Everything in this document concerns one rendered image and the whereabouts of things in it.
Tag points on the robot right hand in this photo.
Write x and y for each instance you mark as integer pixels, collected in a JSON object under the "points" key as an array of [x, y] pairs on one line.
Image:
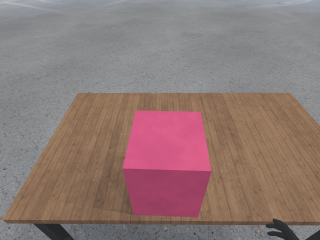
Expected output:
{"points": [[286, 233]]}

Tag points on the table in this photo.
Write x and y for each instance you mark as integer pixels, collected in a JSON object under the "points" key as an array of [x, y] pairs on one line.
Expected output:
{"points": [[264, 153]]}

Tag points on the carton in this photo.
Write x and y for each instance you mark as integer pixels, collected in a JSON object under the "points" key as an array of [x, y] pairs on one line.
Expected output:
{"points": [[167, 166]]}

